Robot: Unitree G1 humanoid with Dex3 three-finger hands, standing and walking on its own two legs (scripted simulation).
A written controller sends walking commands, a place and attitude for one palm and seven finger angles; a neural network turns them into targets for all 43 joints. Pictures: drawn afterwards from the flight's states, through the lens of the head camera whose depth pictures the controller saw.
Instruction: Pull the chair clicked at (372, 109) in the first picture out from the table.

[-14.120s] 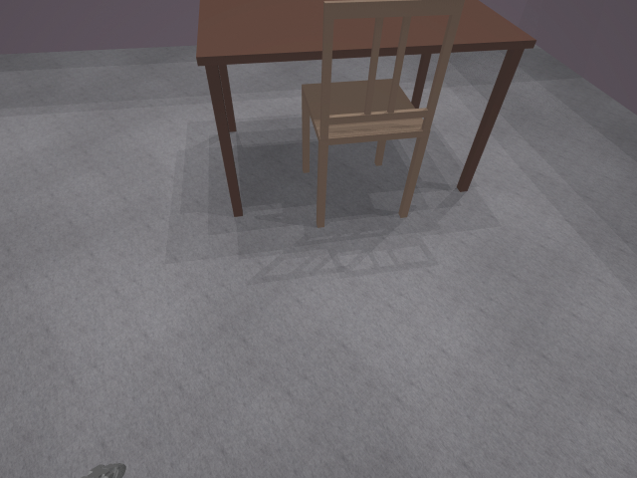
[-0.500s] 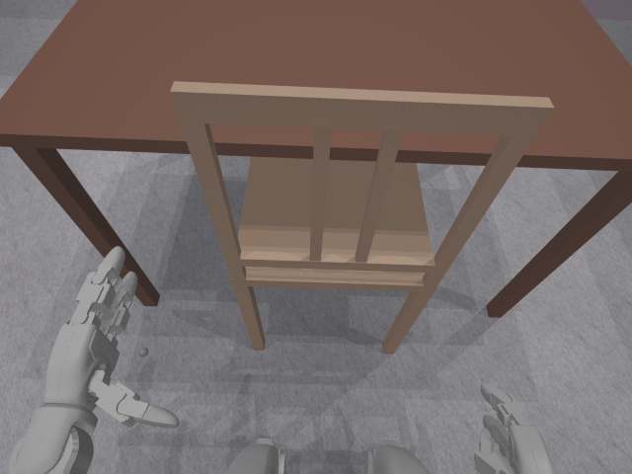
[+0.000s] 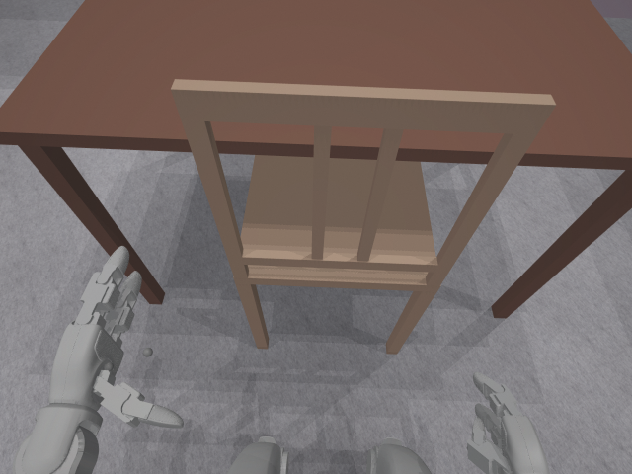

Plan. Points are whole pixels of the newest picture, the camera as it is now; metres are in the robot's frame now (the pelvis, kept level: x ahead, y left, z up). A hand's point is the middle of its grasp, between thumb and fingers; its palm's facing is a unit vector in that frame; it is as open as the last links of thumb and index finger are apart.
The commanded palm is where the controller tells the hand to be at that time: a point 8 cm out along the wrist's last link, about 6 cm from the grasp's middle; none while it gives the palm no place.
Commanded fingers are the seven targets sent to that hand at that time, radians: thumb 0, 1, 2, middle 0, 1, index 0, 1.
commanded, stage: aim the fingers beside a spindle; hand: left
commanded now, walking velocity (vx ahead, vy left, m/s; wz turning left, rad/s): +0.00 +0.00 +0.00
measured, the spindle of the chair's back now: (319, 203) +0.49 +0.03 +0.01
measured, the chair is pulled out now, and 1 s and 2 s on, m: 0.00 0.00 0.00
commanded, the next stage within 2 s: push the fingers through the gap in 1.92 s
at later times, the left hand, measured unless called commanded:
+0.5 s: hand (172, 323) +0.29 +0.20 +0.02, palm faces +0.01 -1.00 -0.04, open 16.9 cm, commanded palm +0.27 +0.25 +0.02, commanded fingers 0.00 -0.50 0.30 -0.06 -0.08 -0.06 -0.08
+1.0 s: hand (201, 304) +0.32 +0.17 +0.00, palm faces -0.01 -1.00 -0.03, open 16.9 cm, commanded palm +0.31 +0.22 +0.00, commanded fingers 0.00 -0.50 0.30 -0.06 -0.08 -0.06 -0.08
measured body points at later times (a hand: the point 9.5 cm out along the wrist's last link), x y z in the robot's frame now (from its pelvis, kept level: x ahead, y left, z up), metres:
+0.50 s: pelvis +0.00 +0.00 -0.01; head +0.09 +0.00 +0.43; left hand +0.28 +0.25 +0.02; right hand +0.15 -0.25 -0.10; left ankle +0.00 +0.10 -0.66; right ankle +0.03 -0.12 -0.66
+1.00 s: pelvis -0.01 +0.01 -0.03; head +0.10 +0.01 +0.41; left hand +0.32 +0.23 +0.00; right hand +0.15 -0.24 -0.12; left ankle +0.00 +0.10 -0.66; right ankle +0.03 -0.12 -0.66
